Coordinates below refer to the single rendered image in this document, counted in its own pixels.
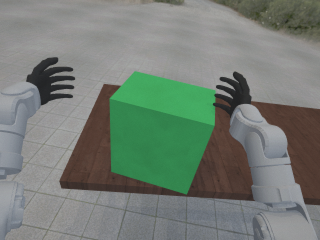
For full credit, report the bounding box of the robot right hand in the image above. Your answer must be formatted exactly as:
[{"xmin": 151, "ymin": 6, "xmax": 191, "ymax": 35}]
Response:
[{"xmin": 213, "ymin": 71, "xmax": 252, "ymax": 118}]

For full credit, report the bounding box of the carton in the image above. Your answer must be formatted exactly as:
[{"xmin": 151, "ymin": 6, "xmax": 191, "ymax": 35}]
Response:
[{"xmin": 109, "ymin": 71, "xmax": 216, "ymax": 195}]

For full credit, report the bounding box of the robot left forearm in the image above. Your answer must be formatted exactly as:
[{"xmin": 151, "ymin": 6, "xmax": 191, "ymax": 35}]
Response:
[{"xmin": 0, "ymin": 81, "xmax": 41, "ymax": 180}]

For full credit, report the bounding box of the robot right forearm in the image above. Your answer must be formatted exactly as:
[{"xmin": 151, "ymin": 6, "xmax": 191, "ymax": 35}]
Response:
[{"xmin": 229, "ymin": 104, "xmax": 318, "ymax": 240}]

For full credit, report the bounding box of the robot left hand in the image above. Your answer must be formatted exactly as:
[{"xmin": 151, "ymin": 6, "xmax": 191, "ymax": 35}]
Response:
[{"xmin": 26, "ymin": 57, "xmax": 75, "ymax": 106}]

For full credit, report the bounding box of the robot right upper arm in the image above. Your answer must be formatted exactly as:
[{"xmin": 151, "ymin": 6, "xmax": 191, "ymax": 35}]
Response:
[{"xmin": 252, "ymin": 210, "xmax": 316, "ymax": 240}]

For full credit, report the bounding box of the robot left upper arm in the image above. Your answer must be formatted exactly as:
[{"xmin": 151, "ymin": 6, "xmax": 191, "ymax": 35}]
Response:
[{"xmin": 0, "ymin": 181, "xmax": 26, "ymax": 240}]

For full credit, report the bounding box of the table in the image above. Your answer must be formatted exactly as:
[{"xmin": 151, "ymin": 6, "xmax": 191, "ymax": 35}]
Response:
[{"xmin": 59, "ymin": 84, "xmax": 320, "ymax": 206}]

